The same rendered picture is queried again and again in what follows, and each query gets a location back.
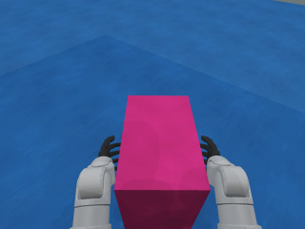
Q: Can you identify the left robot forearm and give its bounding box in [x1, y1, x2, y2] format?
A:
[70, 156, 115, 229]

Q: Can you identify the left robot hand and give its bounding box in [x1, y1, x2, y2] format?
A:
[98, 135, 121, 171]

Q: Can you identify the right robot hand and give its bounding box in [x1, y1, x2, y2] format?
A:
[199, 135, 220, 173]

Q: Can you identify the right robot forearm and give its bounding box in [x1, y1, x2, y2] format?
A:
[206, 156, 262, 229]

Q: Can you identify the carton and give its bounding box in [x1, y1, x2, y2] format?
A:
[113, 95, 211, 229]

